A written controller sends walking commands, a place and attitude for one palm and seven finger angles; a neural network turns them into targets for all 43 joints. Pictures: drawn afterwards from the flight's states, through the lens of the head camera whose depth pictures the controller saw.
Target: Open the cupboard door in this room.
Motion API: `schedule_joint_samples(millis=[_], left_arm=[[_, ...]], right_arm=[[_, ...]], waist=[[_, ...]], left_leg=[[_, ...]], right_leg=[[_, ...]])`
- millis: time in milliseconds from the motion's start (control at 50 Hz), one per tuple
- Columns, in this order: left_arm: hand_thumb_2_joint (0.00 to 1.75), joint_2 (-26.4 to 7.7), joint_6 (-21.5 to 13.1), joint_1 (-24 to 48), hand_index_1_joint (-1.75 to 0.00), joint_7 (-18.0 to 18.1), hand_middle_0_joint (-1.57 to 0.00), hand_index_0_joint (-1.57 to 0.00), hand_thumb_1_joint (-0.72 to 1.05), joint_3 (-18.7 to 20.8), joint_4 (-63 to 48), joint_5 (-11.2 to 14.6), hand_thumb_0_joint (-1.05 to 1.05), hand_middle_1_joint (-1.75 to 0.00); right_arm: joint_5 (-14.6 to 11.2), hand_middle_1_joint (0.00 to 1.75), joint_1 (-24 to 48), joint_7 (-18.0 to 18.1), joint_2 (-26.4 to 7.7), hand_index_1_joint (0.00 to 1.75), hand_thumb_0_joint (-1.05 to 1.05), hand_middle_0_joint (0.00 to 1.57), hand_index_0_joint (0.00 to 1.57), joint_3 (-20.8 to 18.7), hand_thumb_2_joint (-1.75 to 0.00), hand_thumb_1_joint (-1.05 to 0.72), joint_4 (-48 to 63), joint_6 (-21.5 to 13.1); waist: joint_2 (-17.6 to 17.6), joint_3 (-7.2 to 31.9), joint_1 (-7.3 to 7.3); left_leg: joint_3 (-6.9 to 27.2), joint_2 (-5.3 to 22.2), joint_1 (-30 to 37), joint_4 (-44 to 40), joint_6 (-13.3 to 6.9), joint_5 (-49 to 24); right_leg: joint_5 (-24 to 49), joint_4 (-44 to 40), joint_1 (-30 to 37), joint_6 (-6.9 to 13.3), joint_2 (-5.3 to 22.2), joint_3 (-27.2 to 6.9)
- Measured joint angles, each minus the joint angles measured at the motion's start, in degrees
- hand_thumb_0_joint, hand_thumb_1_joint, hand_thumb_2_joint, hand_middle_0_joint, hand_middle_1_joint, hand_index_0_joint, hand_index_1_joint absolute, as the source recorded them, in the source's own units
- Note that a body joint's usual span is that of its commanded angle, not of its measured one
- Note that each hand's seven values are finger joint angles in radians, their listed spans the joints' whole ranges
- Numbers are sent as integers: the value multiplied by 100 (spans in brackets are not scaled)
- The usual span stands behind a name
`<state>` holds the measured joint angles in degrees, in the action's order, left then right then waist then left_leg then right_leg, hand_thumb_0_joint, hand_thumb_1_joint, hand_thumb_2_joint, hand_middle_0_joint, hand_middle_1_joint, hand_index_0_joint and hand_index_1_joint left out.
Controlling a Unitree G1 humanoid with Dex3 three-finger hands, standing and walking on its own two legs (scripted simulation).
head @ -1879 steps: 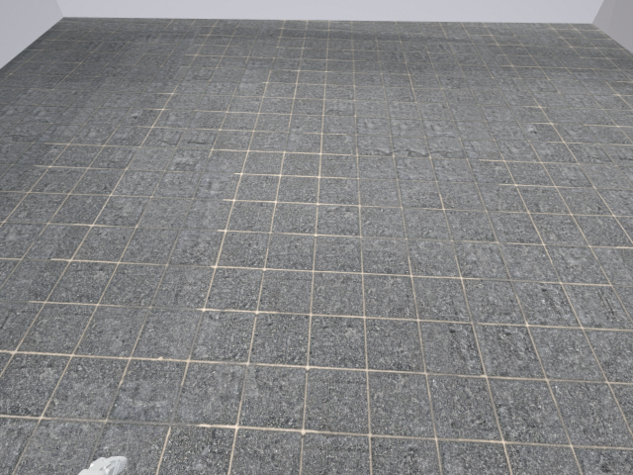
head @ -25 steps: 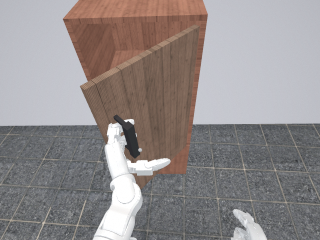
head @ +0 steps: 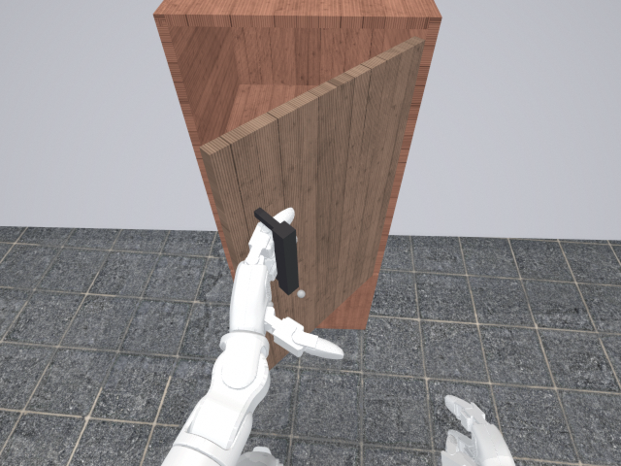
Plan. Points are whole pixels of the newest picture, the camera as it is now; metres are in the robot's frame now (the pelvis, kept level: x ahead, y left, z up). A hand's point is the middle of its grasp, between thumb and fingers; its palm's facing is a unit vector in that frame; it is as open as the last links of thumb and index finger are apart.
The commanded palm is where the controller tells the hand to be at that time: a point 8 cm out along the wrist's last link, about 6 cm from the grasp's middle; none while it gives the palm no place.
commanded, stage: slide the hand sideways off the handle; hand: left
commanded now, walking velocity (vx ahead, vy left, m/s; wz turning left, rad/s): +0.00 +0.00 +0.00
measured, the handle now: (276, 252) +0.37 +0.07 +0.08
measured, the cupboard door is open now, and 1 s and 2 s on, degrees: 46 49 49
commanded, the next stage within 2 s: draw the hand back to the body in 1.06 s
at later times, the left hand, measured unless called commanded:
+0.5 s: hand (295, 319) +0.27 +0.04 +0.08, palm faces -0.06 -1.00 +0.03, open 16.3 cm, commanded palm +0.24 +0.09 +0.07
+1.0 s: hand (259, 358) +0.23 +0.07 +0.08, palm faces +0.00 -1.00 +0.01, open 16.3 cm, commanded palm +0.19 +0.13 +0.07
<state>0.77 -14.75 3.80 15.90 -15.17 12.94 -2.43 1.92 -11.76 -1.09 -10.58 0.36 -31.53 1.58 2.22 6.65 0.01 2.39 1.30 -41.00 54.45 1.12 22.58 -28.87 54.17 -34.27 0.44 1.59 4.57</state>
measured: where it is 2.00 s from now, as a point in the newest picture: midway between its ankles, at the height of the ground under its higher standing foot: outside the picture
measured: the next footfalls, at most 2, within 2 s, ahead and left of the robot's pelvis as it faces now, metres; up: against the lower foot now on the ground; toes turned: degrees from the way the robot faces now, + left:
none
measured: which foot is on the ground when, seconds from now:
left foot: down 0.00-1.00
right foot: down 0.00-1.00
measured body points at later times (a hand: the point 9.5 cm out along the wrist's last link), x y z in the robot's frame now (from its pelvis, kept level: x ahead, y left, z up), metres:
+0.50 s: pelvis +0.01 +0.01 +0.00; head +0.03 +0.00 +0.45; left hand +0.27 +0.09 +0.08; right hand +0.16 -0.21 -0.09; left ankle +0.05 +0.13 -0.68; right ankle -0.02 -0.12 -0.68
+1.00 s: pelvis +0.02 -0.02 -0.01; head +0.06 -0.04 +0.44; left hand +0.22 +0.13 +0.08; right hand +0.20 -0.24 -0.08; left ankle +0.05 +0.13 -0.68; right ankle -0.02 -0.12 -0.68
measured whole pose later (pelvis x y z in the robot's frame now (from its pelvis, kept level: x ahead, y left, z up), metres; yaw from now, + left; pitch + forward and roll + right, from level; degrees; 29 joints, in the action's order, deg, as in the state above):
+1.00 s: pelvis +0.02 -0.02 -0.01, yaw -1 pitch +10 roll +0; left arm -4.5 -17.1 -30.9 1.6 -9.5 -15.8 4.6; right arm 0.5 -15.6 0.0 -12.3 0.7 -22.9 -1.5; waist 2.5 7.4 -0.3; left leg 1.9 2.2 -40.8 56.5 2.5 26.0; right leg -32.7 57.3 -34.9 1.5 0.8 3.9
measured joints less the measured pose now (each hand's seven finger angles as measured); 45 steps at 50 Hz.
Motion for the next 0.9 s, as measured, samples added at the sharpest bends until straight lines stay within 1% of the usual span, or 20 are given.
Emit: schedule_joint_samples(millis=[20, 40, 60, 80, 120, 140, 180, 240, 300, 380, 480, 680, 780, 900], left_arm=[[30, -89, -69, 2, -42, -280, -24, -19, -50, -40, 3, 128, -2, -43], [30, -130, -94, 25, -41, -464, -22, -18, -50, -74, 22, 254, -2, -41], [30, -124, -85, 63, -39, -563, -21, -17, -50, -100, 63, 359, -2, -39], [30, -79, -54, 100, -37, -581, -20, -16, -50, -105, 109, 436, -2, -38], [30, 70, 33, 122, -35, -492, -19, -16, -51, -62, 149, 511, -2, -35], [30, 142, 64, 93, -34, -421, -18, -16, -51, -44, 133, 487, -2, -34], [30, 235, 94, -7, -33, -264, -17, -17, -51, -35, 71, 356, -2, -33], [30, 286, 21, -226, -32, -117, -15, -18, -50, -50, -108, 198, -2, -32], [30, 245, -54, -473, -31, -81, -14, -17, -50, -97, -360, 79, -2, -31], [30, 143, -39, -800, -30, -122, -15, -17, -50, -137, -687, 21, -2, -30], [30, 30, 61, -1223, -30, -218, -15, -16, -50, -136, -1112, 97, -2, -30], [30, -138, 47, -2149, -30, -556, -15, -15, -50, -112, -2004, 131, -2, -30], [30, -265, 46, -2547, -30, -772, -15, -15, -50, 55, -2290, 267, -2, -30], [30, -442, -114, -3049, -30, -1142, -15, -16, -50, 357, -2616, 495, -2, -30]], right_arm=[[-49, 30, -35, 26, -31, 30, 1, 21, 20, 6, -90, -91, 31, -23], [-93, 30, -61, 48, -59, 30, 1, 21, 20, 12, -90, -91, 49, -49], [-125, 30, -79, 64, -83, 30, 1, 21, 20, 19, -90, -91, 56, -75], [-144, 30, -94, 71, -97, 30, 1, 21, 20, 27, -90, -91, 58, -93], [-147, 30, -134, 60, -96, 30, 1, 21, 20, 37, -90, -91, 71, -105], [-137, 30, -165, 41, -86, 30, 1, 20, 20, 39, -90, -91, 92, -100], [-110, 30, -238, -12, -60, 30, 1, 20, 20, 42, -90, -91, 152, -90], [-80, 30, -318, -86, -20, 30, 1, 20, 20, 48, -90, -91, 241, -64], [-67, 30, -360, -118, 0, 30, 1, 21, 20, 54, -90, -91, 308, -17], [-81, 30, -347, -109, -15, 30, 1, 21, 20, 63, -90, -91, 373, 47], [-106, 30, -277, -64, -43, 30, 1, 21, 20, 66, -90, -91, 484, 40], [-101, 30, -170, -28, -72, 30, 1, 20, 20, 87, -90, -91, 761, -85], [-102, 30, -184, 14, -78, 30, 1, 21, 20, 102, -90, -91, 841, -129], [-113, 30, -274, 66, -111, 30, 1, 21, 20, 88, -90, -91, 856, -222]], waist=[[28, -28, 1], [56, -61, 8], [77, -94, 18], [87, -116, 30], [71, -132, 50], [54, -123, 60], [28, -88, 87], [-11, -58, 124], [-42, -56, 132], [-39, -70, 108], [-16, -89, 63], [-12, -45, -12], [-9, -18, -34], [6, 37, -40]], left_leg=[[0, -2, 1, 21, -11, 6], [-5, -5, 10, 34, -23, 11], [-18, -7, 25, 38, -35, 12], [-40, -10, 41, 31, -49, 8], [-109, -11, 77, -13, -75, -9], [-146, -9, 93, -41, -85, -19], [-208, -1, 113, -81, -103, -28], [-274, 22, 127, -83, -114, -7], [-301, 40, 142, -58, -114, 27], [-296, 53, 175, -35, -106, 65], [-265, 53, 215, -45, -84, 88], [-175, 53, 191, 20, -2, 185], [-131, 65, 163, 62, 51, 238], [-81, 83, 99, 128, 108, 303]], right_leg=[[6, -1, 11, -13, 2, -1], [14, -6, 28, -28, 4, -6], [25, -15, 44, -43, 8, -19], [39, -25, 53, -59, 14, -41], [71, -49, 53, -86, 22, -108], [87, -64, 49, -96, 24, -145], [108, -84, 34, -112, 23, -207], [106, -74, 13, -124, 7, -275], [84, -49, 14, -123, -9, -304], [53, -37, 52, -113, -22, -302], [19, -47, 104, -94, -25, -270], [-137, 62, 93, -20, -32, -184], [-222, 133, 66, 29, -48, -143], [-316, 225, 5, 77, -70, -99]])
